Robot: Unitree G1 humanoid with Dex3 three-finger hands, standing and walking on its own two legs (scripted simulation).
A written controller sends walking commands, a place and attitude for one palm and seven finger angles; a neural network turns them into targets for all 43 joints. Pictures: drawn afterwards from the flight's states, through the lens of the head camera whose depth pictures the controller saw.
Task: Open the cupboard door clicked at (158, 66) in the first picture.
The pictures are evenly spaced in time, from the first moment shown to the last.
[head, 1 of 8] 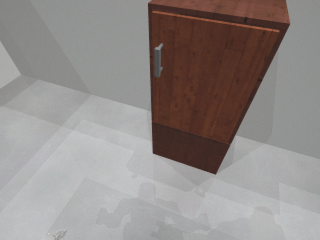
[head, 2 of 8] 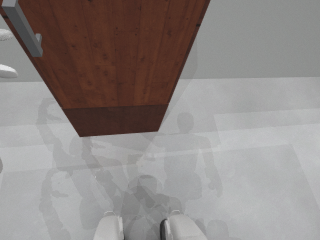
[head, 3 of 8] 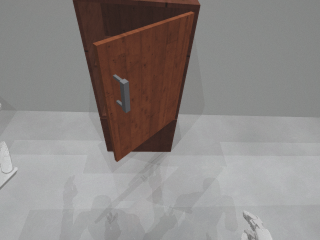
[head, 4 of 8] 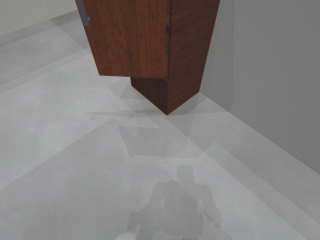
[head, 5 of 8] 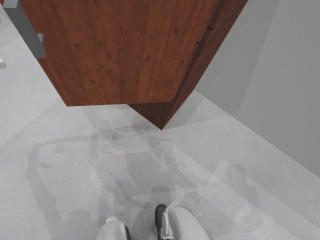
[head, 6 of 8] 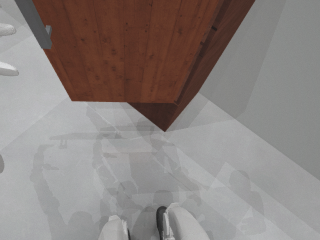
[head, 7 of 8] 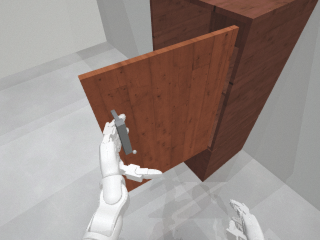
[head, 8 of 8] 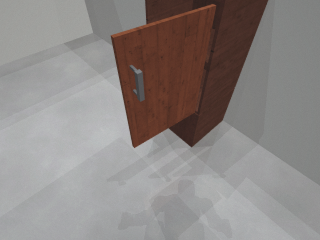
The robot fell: no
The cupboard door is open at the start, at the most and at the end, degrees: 0 84 84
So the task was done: yes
